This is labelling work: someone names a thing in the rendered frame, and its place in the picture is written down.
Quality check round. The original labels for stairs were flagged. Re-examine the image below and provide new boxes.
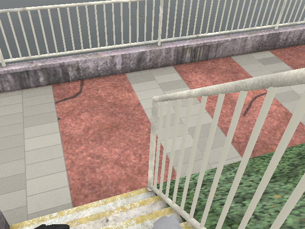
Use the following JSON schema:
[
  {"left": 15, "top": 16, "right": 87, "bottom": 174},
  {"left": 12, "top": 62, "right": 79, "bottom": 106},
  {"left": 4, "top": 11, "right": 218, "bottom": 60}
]
[{"left": 10, "top": 187, "right": 195, "bottom": 229}]

